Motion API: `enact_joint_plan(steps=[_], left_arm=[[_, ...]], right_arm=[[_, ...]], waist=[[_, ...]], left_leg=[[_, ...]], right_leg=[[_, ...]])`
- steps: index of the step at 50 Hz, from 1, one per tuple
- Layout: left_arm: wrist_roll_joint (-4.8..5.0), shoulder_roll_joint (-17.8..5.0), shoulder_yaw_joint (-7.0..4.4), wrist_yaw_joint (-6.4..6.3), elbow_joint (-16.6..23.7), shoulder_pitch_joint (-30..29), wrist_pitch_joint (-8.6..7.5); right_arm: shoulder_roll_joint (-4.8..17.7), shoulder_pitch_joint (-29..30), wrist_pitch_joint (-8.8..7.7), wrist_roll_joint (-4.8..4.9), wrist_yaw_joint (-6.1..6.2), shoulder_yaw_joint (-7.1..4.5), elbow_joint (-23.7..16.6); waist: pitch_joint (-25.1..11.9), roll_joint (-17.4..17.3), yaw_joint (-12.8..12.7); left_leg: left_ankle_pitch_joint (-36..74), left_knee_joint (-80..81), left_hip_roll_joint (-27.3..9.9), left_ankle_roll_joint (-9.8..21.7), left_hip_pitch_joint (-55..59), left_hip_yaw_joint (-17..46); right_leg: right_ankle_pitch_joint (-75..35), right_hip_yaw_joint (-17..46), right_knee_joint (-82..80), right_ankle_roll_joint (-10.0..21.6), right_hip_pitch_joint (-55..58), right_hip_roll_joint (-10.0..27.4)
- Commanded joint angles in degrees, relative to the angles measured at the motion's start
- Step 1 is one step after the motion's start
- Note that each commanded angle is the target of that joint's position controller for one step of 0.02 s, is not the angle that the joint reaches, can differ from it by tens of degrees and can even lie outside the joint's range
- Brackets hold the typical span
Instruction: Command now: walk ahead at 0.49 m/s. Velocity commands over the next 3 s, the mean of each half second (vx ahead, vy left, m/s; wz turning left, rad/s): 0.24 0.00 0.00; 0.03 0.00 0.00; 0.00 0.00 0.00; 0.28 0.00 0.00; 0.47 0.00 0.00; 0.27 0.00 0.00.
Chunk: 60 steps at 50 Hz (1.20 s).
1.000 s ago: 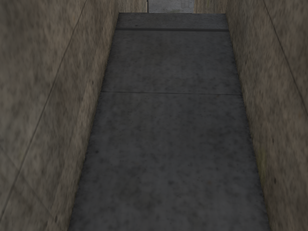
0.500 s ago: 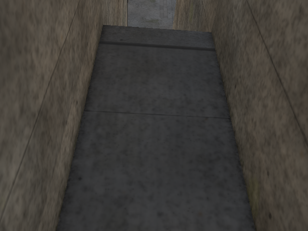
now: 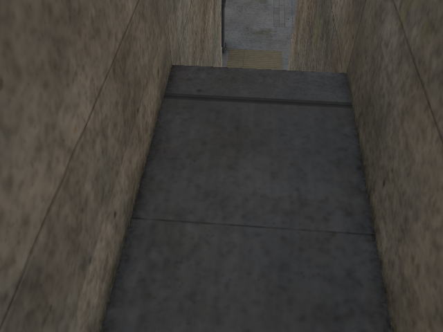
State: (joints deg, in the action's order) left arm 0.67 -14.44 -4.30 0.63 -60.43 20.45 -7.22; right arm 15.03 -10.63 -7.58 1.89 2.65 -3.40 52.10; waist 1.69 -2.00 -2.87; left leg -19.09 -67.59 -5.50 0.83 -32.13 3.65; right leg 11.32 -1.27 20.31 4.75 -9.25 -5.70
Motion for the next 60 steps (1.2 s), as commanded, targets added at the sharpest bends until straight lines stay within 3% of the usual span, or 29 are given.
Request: enact_joint_plan(steps=[1, 2, 4, 7, 8, 10, 11, 12, 13, 14, 15, 16, 18, 21, 24, 26, 28, 30, 31, 32, 34, 35, 37, 40, 47, 50, 52, 53, 60], left_arm=[[0.59, -7.55, -1.13, -1.02, 2.33, 0.39, -0.56], [0.96, -8.28, -1.12, -1.32, 2.75, 0.70, -0.31], [0.54, -9.16, -0.87, -1.64, 3.27, 0.79, 0.11], [-0.46, -10.49, -0.61, -1.10, 3.34, 2.26, 0.51], [-0.04, -11.04, -0.60, -0.90, 3.48, 2.34, 0.85], [-0.35, -11.48, -0.39, -0.70, 4.71, -0.16, 1.85], [0.17, -11.70, -0.28, -0.95, 4.36, -1.65, 2.10], [0.34, -10.84, 0.02, -1.03, 3.55, -1.13, 2.73], [-0.95, -8.45, 0.70, -1.31, 3.47, 0.56, 2.64], [-0.80, 0.40, 2.51, -1.16, 1.69, 13.27, 2.17], [1.82, -3.98, 1.15, -1.94, -0.50, 18.01, 2.93], [3.00, -5.77, 0.47, -2.24, 1.18, 12.57, 3.80], [1.15, -6.85, -0.34, -4.00, 4.20, 1.09, 5.74], [-0.11, -2.35, 0.12, -4.84, 5.12, -2.08, 7.45], [-0.60, -0.77, 1.01, -4.59, 4.72, -4.26, 7.41], [-0.10, -1.78, 0.73, -3.93, 3.36, -2.52, 7.55], [-1.00, -2.39, 0.57, -3.42, 2.27, -2.20, 7.75], [-1.92, -3.49, 0.64, -2.66, 2.10, -2.59, 7.21], [-1.86, -6.31, 0.07, -2.33, 2.36, -5.38, 7.09], [-1.01, -6.62, -0.33, -2.44, 2.67, -6.97, 6.47], [-1.08, -4.94, 0.21, -2.53, 2.33, -8.35, 5.11], [-0.77, -4.70, 0.44, -2.56, 2.25, -9.51, 4.52], [-0.32, -4.42, 0.55, -2.36, 2.17, -10.11, 3.70], [-1.03, -4.89, 0.59, -1.89, 1.61, -8.86, 3.67], [-1.23, -5.29, 0.98, -1.78, 2.47, -7.74, 2.90], [-0.80, -5.67, 0.80, -1.84, 3.51, -7.94, 2.46], [-1.60, -5.61, 0.77, -1.40, 3.19, -7.06, 1.99], [-1.08, -5.85, 0.59, -1.18, 3.02, -6.88, 1.70], [-0.96, -4.96, 0.32, -1.28, 3.77, -8.44, 1.95]], right_arm=[[2.75, -1.15, 0.89, -0.67, -0.13, -0.32, -2.77], [2.67, 1.63, 1.13, -0.87, -0.44, -0.26, -3.37], [1.43, 6.40, 1.10, -1.19, -1.02, 0.66, -4.52], [2.18, 9.77, 0.86, -1.72, -2.06, 1.50, -4.71], [2.75, 10.08, 0.82, -2.31, -2.29, 1.57, -4.95], [5.44, 4.98, 0.70, -3.65, -2.10, 0.77, -2.72], [7.18, -0.27, 0.64, -3.83, -1.91, -0.28, -1.38], [8.30, -6.55, 0.90, -3.94, -1.54, -0.59, 0.74], [12.53, -12.64, 1.78, -4.69, -1.29, -1.44, 1.63], [13.67, -12.81, 2.01, -6.61, -1.49, -0.50, 1.45], [9.61, -13.43, 2.27, -3.75, -2.46, -0.41, 2.64], [7.79, -8.68, 2.56, -2.03, -2.52, -0.25, 2.19], [5.33, -0.57, 3.02, -2.25, -1.27, 0.47, -0.58], [4.06, 1.11, 3.27, -4.01, 0.28, 0.56, 0.31], [4.84, -0.22, 2.97, -3.66, 1.11, 0.21, 0.71], [5.67, 0.97, 3.47, -2.82, 0.98, 0.02, 0.76], [4.44, 1.50, 3.70, -2.10, 0.97, 0.44, 0.71], [2.72, -1.88, 3.74, -2.96, 0.99, 1.09, 2.61], [3.88, -5.62, 3.96, -3.32, 1.16, 0.48, 2.47], [3.68, -2.56, 4.22, -3.05, 1.00, 0.91, 1.42], [2.14, -0.47, 4.48, -2.90, 1.13, 1.37, 0.47], [2.28, -2.04, 4.30, -3.20, 1.36, 1.24, 0.95], [3.64, -3.36, 4.27, -3.09, 1.19, 0.65, 1.83], [2.70, -3.57, 4.58, -3.06, 1.24, 0.94, 2.23], [3.27, -2.57, 4.35, -2.22, 0.92, 0.53, 1.95], [3.60, -1.68, 4.27, -2.94, 0.93, 0.44, 1.63], [3.50, -2.77, 4.37, -1.98, 1.18, 0.33, 1.93], [3.21, -3.40, 4.81, -1.16, 1.63, 0.23, 1.96], [4.28, -4.30, 4.82, -1.32, 1.81, -0.55, 1.97]], waist=[[4.26, 5.33, 2.86], [4.73, 5.57, 2.13], [7.21, 6.85, 1.70], [5.14, 7.26, -0.16], [4.53, 7.72, 0.07], [0.29, 8.98, 2.79], [-3.23, 8.41, 6.46], [-5.84, 7.42, 9.50], [-12.11, 0.48, 11.69], [-22.04, -15.33, 3.85], [-26.13, -10.05, 3.84], [-17.73, -6.08, 3.12], [-6.13, 2.36, 3.16], [-1.85, -3.15, 1.58], [-2.81, -6.46, 1.74], [-2.14, -7.16, 0.28], [-1.29, -6.11, -0.49], [0.83, -3.64, 0.12], [2.22, 2.25, 3.85], [2.82, 4.76, 3.56], [1.18, 3.43, 4.13], [0.42, 5.67, 4.90], [-2.20, 5.09, 4.53], [-2.58, 4.18, 4.19], [-2.09, 3.34, 3.65], [-2.71, 2.89, 3.22], [-2.77, 1.97, 2.87], [-1.70, 1.82, 3.18], [-0.94, 2.95, 3.20]], left_leg=[[5.91, 9.42, -2.93, -1.47, -5.78, 0.40], [9.69, 13.36, -2.67, -2.29, -6.50, -0.45], [16.11, 23.01, -0.65, -2.81, -4.02, -2.70], [21.53, 31.26, 3.93, -4.19, 5.34, -7.22], [22.44, 32.58, 4.63, -3.95, 6.92, -7.36], [21.16, 36.99, 6.70, -2.04, 13.39, -6.78], [24.00, 39.96, 8.46, -0.87, 19.93, -8.20], [29.21, 42.75, 7.19, 0.17, 25.98, -7.44], [52.87, 37.96, -2.27, 4.12, 37.84, 1.13], [78.45, 35.46, -17.55, 15.80, 47.81, 19.85], [60.02, 40.14, -17.90, 18.68, 44.36, 25.65], [40.82, 43.44, -16.04, 16.95, 37.53, 23.56], [19.60, 50.69, -11.70, 11.82, 23.98, 18.12], [17.46, 53.50, -6.23, 9.68, 15.24, 9.59], [20.26, 52.38, -3.79, 9.35, 14.85, 4.88], [12.20, 52.75, -3.63, 7.71, 12.08, 5.51], [1.87, 53.05, -2.54, 4.95, 8.76, 5.61], [-7.42, 51.25, 0.25, 0.80, 7.61, 3.42], [-8.70, 52.08, 3.00, -0.32, 11.01, 1.54], [-7.40, 50.78, 2.57, -0.47, 15.94, 1.93], [0.67, 47.43, 2.93, -0.24, 20.28, 1.19], [6.71, 46.81, 3.41, -1.18, 23.18, 0.88], [13.30, 45.07, 3.59, -1.58, 25.86, -0.16], [16.51, 44.84, 3.32, -1.38, 26.80, -0.46], [15.41, 43.47, 2.45, -3.17, 24.49, -0.42], [16.32, 43.34, 2.35, -3.95, 24.22, -0.41], [13.89, 42.68, 2.13, -4.00, 24.10, -0.07], [14.15, 42.75, 2.15, -3.94, 24.22, 0.21], [14.23, 43.11, 1.63, -4.03, 23.45, 0.16]], right_leg=[[-6.40, 16.40, -13.46, 9.62, -0.43, 17.29], [-5.10, 14.52, -13.69, 9.07, 0.48, 16.54], [-17.48, 9.59, -12.51, 7.70, -0.93, 14.30], [-31.04, 4.57, -8.61, 6.13, -0.44, 12.49], [-34.07, 4.58, -7.21, 5.65, 1.19, 12.91], [-39.60, 4.73, 0.45, 3.19, 5.63, 12.40], [-42.43, 4.27, 7.28, 1.68, 6.71, 11.40], [-38.39, 4.12, 14.91, -0.53, 6.10, 9.74], [-20.51, 2.49, 32.13, -3.71, -1.37, 5.08], [30.05, 8.11, 53.28, -6.81, -10.86, -1.88], [29.38, 14.36, 61.14, -8.30, -10.57, -0.16], [26.41, 11.70, 62.98, -9.25, -15.92, 2.40], [16.58, 8.84, 55.49, -8.68, -17.88, 5.90], [11.70, 7.60, 36.20, -8.26, -8.94, 8.35], [10.38, 4.99, 19.73, -9.63, -2.32, 7.56], [3.18, 2.84, 13.13, -9.52, 1.91, 7.04], [-1.08, 1.80, 8.62, -8.55, 5.69, 6.65], [-6.71, 3.32, 5.06, -7.08, 5.04, 8.86], [-1.92, 3.13, 5.40, -6.04, -0.63, 8.05], [2.10, 4.57, 3.23, -5.26, -5.56, 7.55], [-2.78, 6.26, 0.52, -5.62, -6.05, 8.92], [-5.70, 7.06, -0.50, -5.80, -6.41, 9.21], [-10.74, 6.62, 0.89, -5.55, -4.09, 8.59], [-14.40, 6.92, 1.13, -4.70, -3.33, 8.39], [-17.90, 7.11, 1.23, -3.67, -0.63, 8.73], [-19.03, 7.81, 0.69, -3.26, 0.67, 9.04], [-18.57, 8.74, 0.80, -3.11, 1.19, 9.65], [-19.70, 9.48, 0.59, -2.24, 0.49, 9.61], [-18.93, 9.67, 0.16, -1.92, 1.05, 9.20]])
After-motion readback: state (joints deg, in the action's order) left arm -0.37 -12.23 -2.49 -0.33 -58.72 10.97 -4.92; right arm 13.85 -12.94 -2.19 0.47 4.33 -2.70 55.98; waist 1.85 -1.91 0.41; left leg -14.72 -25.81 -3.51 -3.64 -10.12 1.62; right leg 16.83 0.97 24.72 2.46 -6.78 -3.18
